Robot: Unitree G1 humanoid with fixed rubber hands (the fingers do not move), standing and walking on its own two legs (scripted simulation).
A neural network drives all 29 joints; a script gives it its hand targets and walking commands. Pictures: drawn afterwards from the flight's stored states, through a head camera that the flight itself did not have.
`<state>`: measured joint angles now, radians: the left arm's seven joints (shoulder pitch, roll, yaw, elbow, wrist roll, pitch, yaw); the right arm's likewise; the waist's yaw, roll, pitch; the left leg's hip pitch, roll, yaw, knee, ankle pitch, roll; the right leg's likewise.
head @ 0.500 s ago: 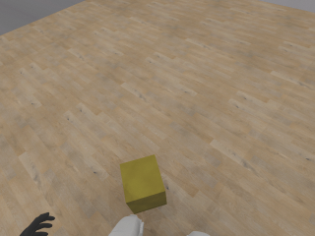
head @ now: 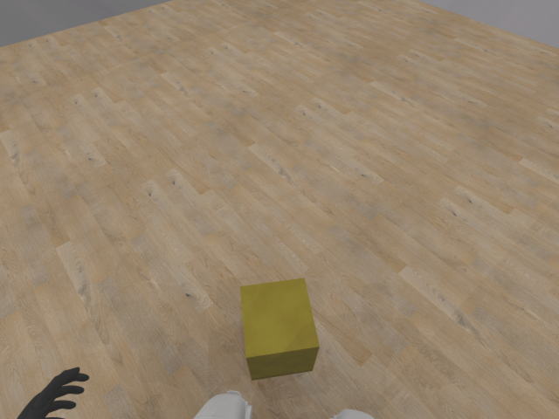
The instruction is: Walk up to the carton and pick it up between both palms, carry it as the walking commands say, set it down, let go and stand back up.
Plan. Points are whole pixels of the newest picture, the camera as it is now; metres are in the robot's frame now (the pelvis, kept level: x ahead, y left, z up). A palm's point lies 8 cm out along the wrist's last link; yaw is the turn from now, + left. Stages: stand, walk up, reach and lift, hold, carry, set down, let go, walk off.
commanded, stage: walk up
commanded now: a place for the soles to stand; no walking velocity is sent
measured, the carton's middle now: (277, 330) +0.46 +0.02 -0.59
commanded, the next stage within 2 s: none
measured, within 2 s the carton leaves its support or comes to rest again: neither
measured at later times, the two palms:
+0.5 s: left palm out of the picture +0.11 +0.33 -0.06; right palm out of the picture +0.11 -0.34 -0.05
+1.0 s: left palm out of the picture +0.11 +0.34 -0.05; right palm out of the picture +0.13 -0.33 -0.05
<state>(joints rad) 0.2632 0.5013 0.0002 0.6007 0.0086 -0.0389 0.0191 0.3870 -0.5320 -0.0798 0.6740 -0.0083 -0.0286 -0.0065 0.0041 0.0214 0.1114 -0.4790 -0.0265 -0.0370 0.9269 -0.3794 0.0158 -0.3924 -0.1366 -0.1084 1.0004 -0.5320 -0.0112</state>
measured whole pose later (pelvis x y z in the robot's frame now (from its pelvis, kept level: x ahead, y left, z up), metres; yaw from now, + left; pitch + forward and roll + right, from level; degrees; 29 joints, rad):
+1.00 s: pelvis +0.01 +0.00 +0.01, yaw +8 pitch -3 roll -1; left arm 0.22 0.47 0.00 0.60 0.01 -0.01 0.02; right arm 0.37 -0.52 -0.06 0.67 -0.01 -0.06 -0.03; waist 0.00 0.00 0.10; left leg -0.48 -0.06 -0.10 0.93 -0.39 0.02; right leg -0.38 -0.06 -0.09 0.92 -0.50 -0.01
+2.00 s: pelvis +0.01 +0.00 +0.01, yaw +9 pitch -3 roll -1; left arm 0.21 0.46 0.00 0.60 0.01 -0.01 0.01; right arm 0.36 -0.51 -0.05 0.67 -0.01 -0.06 -0.03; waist 0.00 0.00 0.09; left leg -0.48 -0.07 -0.12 0.92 -0.38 0.02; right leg -0.37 -0.05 -0.09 0.92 -0.50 -0.02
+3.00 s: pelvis +0.00 -0.01 +0.01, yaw +9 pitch -3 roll -1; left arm 0.23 0.47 0.00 0.60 0.01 -0.01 0.01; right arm 0.35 -0.51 -0.05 0.67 -0.01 -0.06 -0.03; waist 0.00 0.00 0.08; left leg -0.48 -0.06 -0.13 0.90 -0.37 0.02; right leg -0.37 -0.02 -0.09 0.89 -0.47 -0.02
